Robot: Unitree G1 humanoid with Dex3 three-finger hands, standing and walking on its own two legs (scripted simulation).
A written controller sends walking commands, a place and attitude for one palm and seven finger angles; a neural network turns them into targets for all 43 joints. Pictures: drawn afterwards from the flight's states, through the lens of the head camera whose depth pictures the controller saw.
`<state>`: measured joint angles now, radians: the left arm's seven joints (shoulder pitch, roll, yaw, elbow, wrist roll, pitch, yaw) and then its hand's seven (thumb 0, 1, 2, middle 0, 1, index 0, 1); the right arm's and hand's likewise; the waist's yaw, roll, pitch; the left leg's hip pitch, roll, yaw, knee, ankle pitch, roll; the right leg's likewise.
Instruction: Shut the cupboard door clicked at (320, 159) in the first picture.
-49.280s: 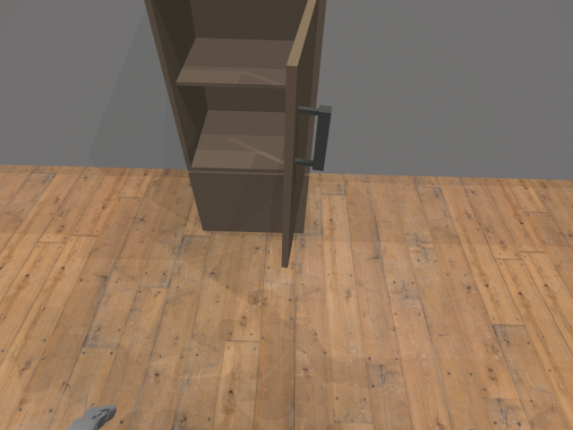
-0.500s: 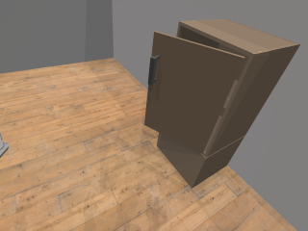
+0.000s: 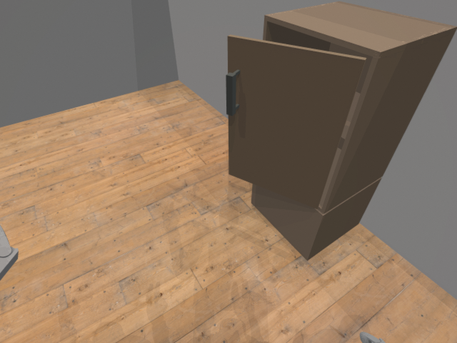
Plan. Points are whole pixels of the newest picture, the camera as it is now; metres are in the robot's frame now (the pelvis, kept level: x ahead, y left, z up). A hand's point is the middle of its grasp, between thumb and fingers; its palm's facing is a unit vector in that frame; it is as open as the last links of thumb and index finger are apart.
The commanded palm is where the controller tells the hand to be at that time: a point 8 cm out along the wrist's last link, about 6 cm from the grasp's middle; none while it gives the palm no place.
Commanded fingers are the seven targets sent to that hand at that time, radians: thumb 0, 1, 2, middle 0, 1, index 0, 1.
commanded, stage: stop stepping back and stand still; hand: left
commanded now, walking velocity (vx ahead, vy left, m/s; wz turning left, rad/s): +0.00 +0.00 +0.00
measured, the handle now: (234, 92) +0.89 +0.06 +0.05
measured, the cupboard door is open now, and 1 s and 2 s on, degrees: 26 26 26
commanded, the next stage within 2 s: let the arm hang, fingers relaxed in 0.58 s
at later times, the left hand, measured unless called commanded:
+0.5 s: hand (31, 239) +0.22 +0.31 +0.14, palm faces +0.45 -0.77 -0.45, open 7.4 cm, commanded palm +0.17 +0.33 +0.18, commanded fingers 0.00 0.90 0.90 -0.20 -0.30 -0.20 -0.30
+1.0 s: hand out of the picture +0.06 +0.21 -0.16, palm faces -0.03 -0.98 -0.18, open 7.4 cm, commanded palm none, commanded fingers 0.00 0.90 0.90 -0.20 -0.30 -0.20 -0.30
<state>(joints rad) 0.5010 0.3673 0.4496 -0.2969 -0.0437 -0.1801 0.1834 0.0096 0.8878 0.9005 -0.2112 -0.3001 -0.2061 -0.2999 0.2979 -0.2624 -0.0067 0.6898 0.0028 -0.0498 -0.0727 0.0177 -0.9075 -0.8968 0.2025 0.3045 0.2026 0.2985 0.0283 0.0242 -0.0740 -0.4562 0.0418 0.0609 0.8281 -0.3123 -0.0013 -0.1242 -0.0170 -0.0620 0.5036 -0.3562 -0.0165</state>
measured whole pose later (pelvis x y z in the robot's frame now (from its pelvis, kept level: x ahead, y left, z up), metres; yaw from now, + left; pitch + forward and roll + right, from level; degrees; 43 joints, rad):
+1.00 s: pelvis +0.00 +0.04 -0.01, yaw +1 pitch -1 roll -1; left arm 0.32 0.20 -0.02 0.80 0.01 0.07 0.00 0.01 0.91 0.90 -0.20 -0.30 -0.20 -0.30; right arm 0.21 -0.27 0.02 0.90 -0.03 0.02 0.02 0.01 -0.91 -0.90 0.20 0.30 0.20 0.30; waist -0.03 -0.01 0.03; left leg -0.35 0.01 0.11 0.54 -0.17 0.05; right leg -0.20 -0.04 -0.04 0.57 -0.34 0.02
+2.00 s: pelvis +0.01 +0.04 +0.01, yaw +1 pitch -2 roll +0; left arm 0.33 0.15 0.02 1.14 0.01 0.01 0.03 0.00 0.91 0.90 -0.20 -0.30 -0.20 -0.30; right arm 0.30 -0.15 -0.02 1.13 -0.01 0.01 -0.03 0.01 -0.91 -0.90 0.20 0.30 0.20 0.30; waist -0.02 0.00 0.04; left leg -0.26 0.00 0.11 0.39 -0.11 0.05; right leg -0.11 -0.03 -0.04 0.41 -0.27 0.02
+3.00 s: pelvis +0.04 +0.04 +0.00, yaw +15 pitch +1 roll -1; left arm 0.14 0.22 0.08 0.95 0.02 0.06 0.02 0.01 0.91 0.90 -0.20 -0.30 -0.20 -0.30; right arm 0.21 -0.21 -0.04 0.97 -0.03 0.02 -0.01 0.01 -0.91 -0.90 0.20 0.30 0.20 0.30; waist -0.03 -0.01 0.13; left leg -0.36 -0.06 0.02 0.52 -0.18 0.08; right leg -0.45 -0.05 0.00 1.09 -0.41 0.05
